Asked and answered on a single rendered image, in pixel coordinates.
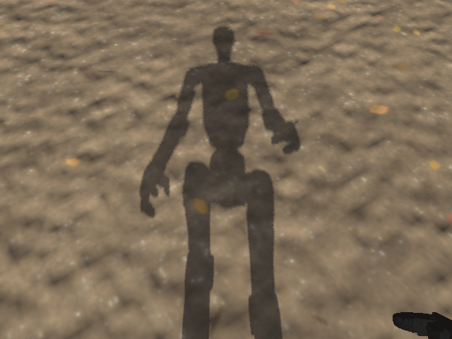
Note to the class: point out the robot right hand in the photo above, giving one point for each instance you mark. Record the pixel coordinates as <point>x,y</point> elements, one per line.
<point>434,325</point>

